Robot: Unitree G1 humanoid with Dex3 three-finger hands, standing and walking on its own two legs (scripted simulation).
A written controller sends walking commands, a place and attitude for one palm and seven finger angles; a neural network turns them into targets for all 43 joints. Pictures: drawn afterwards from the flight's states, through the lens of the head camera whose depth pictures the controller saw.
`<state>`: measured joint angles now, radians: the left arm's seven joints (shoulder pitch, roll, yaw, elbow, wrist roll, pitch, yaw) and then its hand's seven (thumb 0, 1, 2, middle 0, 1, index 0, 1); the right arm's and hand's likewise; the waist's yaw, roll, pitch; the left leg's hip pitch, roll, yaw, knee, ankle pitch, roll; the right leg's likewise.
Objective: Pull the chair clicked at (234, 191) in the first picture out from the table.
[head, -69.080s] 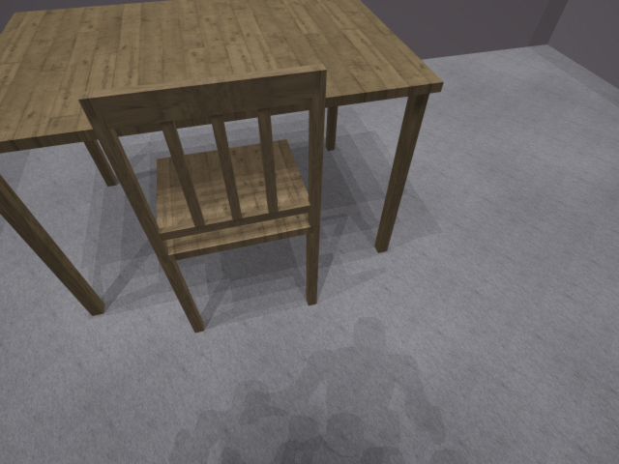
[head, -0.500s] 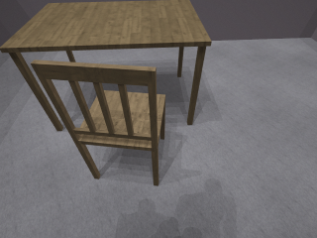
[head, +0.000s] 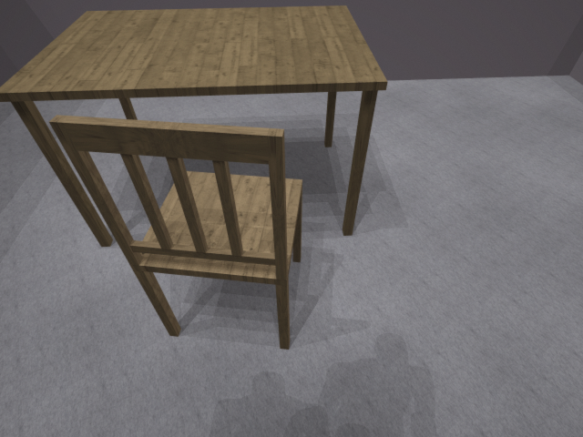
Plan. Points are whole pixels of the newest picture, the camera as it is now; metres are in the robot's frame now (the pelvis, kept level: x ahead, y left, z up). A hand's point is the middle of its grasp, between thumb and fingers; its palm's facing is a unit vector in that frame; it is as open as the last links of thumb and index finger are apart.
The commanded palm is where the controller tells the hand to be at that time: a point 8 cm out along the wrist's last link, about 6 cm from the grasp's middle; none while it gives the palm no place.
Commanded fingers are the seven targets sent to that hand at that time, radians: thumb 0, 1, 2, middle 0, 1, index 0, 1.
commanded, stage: take the last steps up to it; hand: left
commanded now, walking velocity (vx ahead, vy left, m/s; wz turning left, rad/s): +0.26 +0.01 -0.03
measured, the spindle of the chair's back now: (189, 208) +0.61 +0.27 -0.09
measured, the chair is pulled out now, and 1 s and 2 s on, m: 0.33 0.33 0.33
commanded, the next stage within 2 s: come to a stop and stand still in 0.46 s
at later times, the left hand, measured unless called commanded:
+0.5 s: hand out of the picture +0.17 +0.21 -0.17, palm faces +0.05 -0.98 -0.20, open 7.3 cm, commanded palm none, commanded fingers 0.00 0.90 0.90 -0.20 -0.30 -0.20 -0.30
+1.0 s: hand (189, 369) +0.27 +0.20 -0.16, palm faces +0.02 -0.96 -0.29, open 7.3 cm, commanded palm none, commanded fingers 0.00 0.90 0.90 -0.20 -0.30 -0.20 -0.30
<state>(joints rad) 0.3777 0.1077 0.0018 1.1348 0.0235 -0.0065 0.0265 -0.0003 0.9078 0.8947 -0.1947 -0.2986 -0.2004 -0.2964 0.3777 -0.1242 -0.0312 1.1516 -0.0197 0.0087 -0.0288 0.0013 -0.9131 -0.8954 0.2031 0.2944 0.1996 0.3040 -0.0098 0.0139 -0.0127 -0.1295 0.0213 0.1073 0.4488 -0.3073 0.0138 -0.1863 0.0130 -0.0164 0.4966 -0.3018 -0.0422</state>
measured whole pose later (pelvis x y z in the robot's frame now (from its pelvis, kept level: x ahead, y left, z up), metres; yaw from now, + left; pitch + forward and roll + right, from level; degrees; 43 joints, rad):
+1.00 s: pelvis +0.22 +0.00 +0.00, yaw -1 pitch +1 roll +3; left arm 0.20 0.19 0.05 0.98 0.02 0.00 0.04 0.00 0.92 0.89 -0.20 -0.30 -0.20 -0.30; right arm 0.19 -0.17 -0.07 0.98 0.00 0.03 -0.04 0.01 -0.93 -0.90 0.21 0.29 0.20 0.30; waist 0.01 -0.01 0.11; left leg -0.28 -0.03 0.04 0.77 -0.40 -0.02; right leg -0.26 -0.06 0.00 0.58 -0.29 -0.04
